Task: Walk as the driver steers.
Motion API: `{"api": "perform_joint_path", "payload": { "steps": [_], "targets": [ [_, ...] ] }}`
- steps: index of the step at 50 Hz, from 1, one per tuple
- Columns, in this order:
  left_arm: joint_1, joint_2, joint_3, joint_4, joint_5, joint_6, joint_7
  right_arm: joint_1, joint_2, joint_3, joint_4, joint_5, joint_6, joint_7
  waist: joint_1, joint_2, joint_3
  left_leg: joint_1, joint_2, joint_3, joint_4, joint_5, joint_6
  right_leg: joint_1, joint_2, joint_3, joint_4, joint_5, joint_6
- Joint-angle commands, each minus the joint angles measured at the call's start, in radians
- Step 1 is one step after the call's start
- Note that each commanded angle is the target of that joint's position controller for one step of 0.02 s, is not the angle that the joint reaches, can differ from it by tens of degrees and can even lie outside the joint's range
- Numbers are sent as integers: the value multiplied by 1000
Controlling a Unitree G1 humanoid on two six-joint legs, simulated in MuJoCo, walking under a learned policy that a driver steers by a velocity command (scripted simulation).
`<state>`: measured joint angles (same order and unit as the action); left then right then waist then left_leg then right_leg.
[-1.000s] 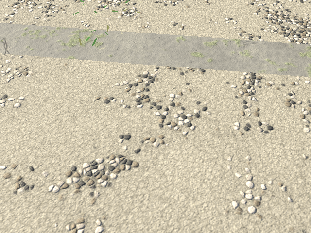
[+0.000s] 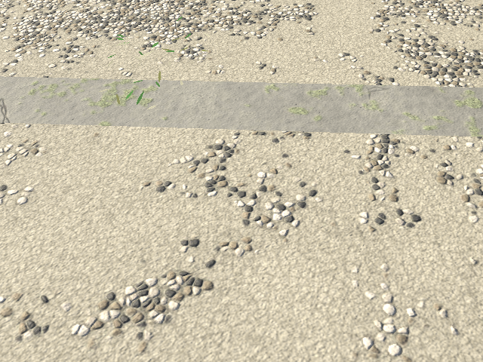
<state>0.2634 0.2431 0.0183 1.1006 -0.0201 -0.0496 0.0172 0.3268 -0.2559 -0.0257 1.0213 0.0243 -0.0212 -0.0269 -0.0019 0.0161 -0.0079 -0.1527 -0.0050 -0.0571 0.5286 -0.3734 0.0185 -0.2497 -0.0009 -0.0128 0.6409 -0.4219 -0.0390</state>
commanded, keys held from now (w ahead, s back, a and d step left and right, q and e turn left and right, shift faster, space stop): w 0.74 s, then w+e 0.26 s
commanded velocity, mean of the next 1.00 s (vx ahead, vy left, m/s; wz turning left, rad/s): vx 0.45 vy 0.00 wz -0.06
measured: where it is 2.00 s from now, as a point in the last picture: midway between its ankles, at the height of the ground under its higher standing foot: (279, 276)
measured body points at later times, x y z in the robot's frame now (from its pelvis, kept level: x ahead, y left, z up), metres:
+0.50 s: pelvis +0.22 +0.02 -0.02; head +0.26 +0.02 +0.43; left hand +0.10 +0.27 -0.15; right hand +0.47 -0.20 -0.10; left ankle +0.35 +0.12 -0.74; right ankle +0.00 -0.11 -0.72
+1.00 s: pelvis +0.51 +0.00 -0.01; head +0.54 -0.01 +0.44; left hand +0.73 +0.22 -0.11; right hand +0.46 -0.27 -0.15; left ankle +0.35 +0.12 -0.73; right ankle +0.66 -0.12 -0.72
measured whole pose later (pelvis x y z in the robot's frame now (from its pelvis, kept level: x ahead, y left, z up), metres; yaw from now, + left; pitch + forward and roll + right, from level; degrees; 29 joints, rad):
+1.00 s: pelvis +0.51 +0.00 -0.01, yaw -5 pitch +2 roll +3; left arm 0.06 0.24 0.03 0.82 -0.02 -0.08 -0.05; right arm 0.36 -0.27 -0.06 1.00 0.01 -0.07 -0.01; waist -0.06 -0.02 0.02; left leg 0.12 -0.03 0.13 0.23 -0.38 0.00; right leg -0.56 -0.05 -0.03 0.55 -0.04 -0.08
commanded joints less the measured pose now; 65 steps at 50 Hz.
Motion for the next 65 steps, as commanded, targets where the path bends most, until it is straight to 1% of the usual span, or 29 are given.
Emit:
{"api": "perform_joint_path", "payload": {
  "steps": [1, 2, 3, 4, 6, 9, 14, 18, 21, 23, 24, 25, 26, 27, 28, 29, 32, 37, 42, 47, 49, 51, 52, 53, 54, 55, 57, 60, 65],
  "targets": [
    [127, 75, 21, 11, -4, -43, -16, -147, -139, -25, -97, 8, -21, 3, 101, 74, 159, -302, 130, -188, -169, -197, 110, 179, -7, 24, -207, 82, -37],
    [244, 150, 42, 40, 3, -45, -15, -166, -72, -6, -118, -2, -31, 8, 128, -128, 99, -405, 11, -14, 131, -70, 43, 313, -158, 282, -333, -9, -80],
    [345, 273, 68, 51, 8, -53, -31, -171, -58, -6, -164, 1, -50, 0, 140, -340, 64, -563, -68, 47, 389, -187, 10, 393, -360, 685, -480, -112, -210],
    [275, 207, 46, 31, 22, -66, -34, -158, -101, -16, -158, 21, -64, 3, 93, -216, 104, -630, -14, -39, 564, -197, 23, 354, -400, 747, -491, -140, -241],
    [174, 130, 28, -17, 11, -78, -37, -123, -100, -20, -130, 21, -83, 20, 48, -123, 145, -683, 64, -36, 619, -6, 53, 343, -313, 516, -481, -26, -175],
    [201, 71, 7, -23, 17, -60, -33, -185, -104, -36, -145, -1, -92, 39, 55, -126, 115, -644, 108, 26, 515, 149, 36, 355, -223, 281, -490, 341, -118],
    [229, 125, 13, -46, 24, -35, 0, -369, -20, -6, -223, -1, -81, 53, 84, -99, 134, -541, 72, 102, 206, 303, -22, 240, -180, 137, -533, 483, -131],
    [269, 148, 25, -40, 7, -35, 5, -457, -45, -3, -266, 9, -79, 65, 83, -122, 171, -449, 46, 105, 52, 380, -2, 230, -218, 114, -560, 484, -135],
    [240, 163, 39, -51, 4, -27, 7, -422, -93, -21, -274, 8, -85, 73, 21, -126, 124, -367, 26, 94, 2, 349, 47, 330, -255, 90, -467, 732, -106],
    [208, 173, 45, -67, 17, -11, 6, -214, -153, -58, -217, 8, -82, 65, -95, -146, -28, -92, -32, 130, 13, 316, 93, 328, -225, 45, -212, 1061, -74],
    [197, 162, 39, -84, 26, -7, 5, -43, -191, -79, -168, 10, -76, 55, -170, -131, -132, 164, 10, 83, 23, 309, 126, 193, -184, 28, 7, 989, -46],
    [296, 51, 7, -109, 37, -19, -7, 103, -285, -101, -138, -17, -70, 47, -144, 83, -302, 556, 275, -316, 3, 152, 259, -167, -52, -3, 397, 556, 5],
    [320, -3, -9, -94, 15, -46, -14, 120, -243, -86, -123, -15, -66, 54, -125, 239, -410, 619, 414, -724, -224, -31, 347, -339, 69, 96, 652, -115, 21],
    [217, 103, 20, -127, -16, -71, -19, 20, -176, -64, -130, -7, -73, 58, -113, 169, -222, 464, 369, -648, -275, -89, 290, -442, 3, 151, 742, -95, -6],
    [126, 136, 29, -157, -35, -83, -19, -73, -136, -53, -151, -10, -79, 58, -83, 104, -92, 295, 337, -485, -295, -19, 255, -455, -50, 120, 728, -11, -24],
    [89, 128, 32, -163, -28, -83, -11, -142, -110, -44, -158, -18, -87, 64, -44, 24, -18, 135, 297, -359, -326, 110, 235, -411, -97, 100, 662, 71, -23],
    [134, 74, 40, -153, -3, -46, -1, -181, -72, -34, -144, -29, -97, 72, 32, 55, 15, -59, 218, -178, -398, 237, 217, -269, -152, 95, 540, 141, -11],
    [-50, 86, 49, -234, 17, -34, 2, -84, -133, -45, -100, -26, -98, 39, 8, 23, 84, -59, 207, -91, -458, 309, 233, -418, -170, 70, 284, 348, 40],
    [-218, 52, 30, -283, 3, -45, -26, -1, -159, -49, -72, -19, -92, 20, -54, 19, 87, 18, 189, 48, -462, 349, 183, -362, -114, 10, 3, 563, 31],
    [-312, 72, 29, -355, -6, -45, -62, 51, -164, -57, -45, -15, -61, 17, -67, 14, 100, 259, 269, 96, -364, 464, 151, -447, -83, 18, -78, 424, -26],
    [-263, 103, 42, -365, -4, -44, -74, 22, -188, -65, -60, -17, -46, 12, -26, 48, 52, 294, 273, 129, -241, 762, 127, -346, -35, -35, -78, 325, -60],
    [-4, 190, 94, -306, -5, -38, -69, 3, -181, -59, -88, -26, -26, 1, 103, 40, -107, 201, 213, 202, 128, 984, 73, 15, 46, -69, -110, 330, -112],
    [149, 298, 130, -287, 1, -30, -56, 50, -132, -38, -129, -40, -37, 0, 123, -102, -236, -144, 138, 229, 495, 698, 18, 391, -156, 269, -100, 304, -226],
    [169, 316, 127, -285, -7, -31, -58, 112, -23, 1, -139, -55, -74, 20, 66, -265, -346, -486, -56, 93, 752, -167, -22, 644, -333, 769, -261, 118, -359],
    [177, 226, 101, -291, 0, -34, -55, 6, -129, -25, -155, -11, -111, 34, 114, -187, -314, -604, -10, -47, 838, -172, 7, 647, -320, 774, -334, 69, -319],
    [113, 197, 93, -304, 6, -37, -51, -76, -160, -32, -186, 16, -133, 39, 104, -145, -176, -656, 35, -36, 815, -77, 29, 524, -291, 630, -347, 156, -280],
    [-35, 147, 74, -352, 26, -39, -47, -98, -161, -42, -176, -10, -133, 26, 24, -15, -57, -525, 107, -15, 686, 27, 16, 226, -239, 398, -357, 599, -245],
    [-68, 142, 69, -359, 33, -41, -41, -42, -115, -45, -169, -28, -86, 16, -37, -37, -52, -381, 115, 7, 579, 53, -31, 52, -187, 232, -376, 939, -239],
    [-28, 164, 70, -329, 18, -25, -12, -154, -75, -33, -208, -35, -67, 10, -1, -84, -64, -327, 63, 50, 212, 359, -57, 31, -102, 85, -366, 980, -170]
  ]
}}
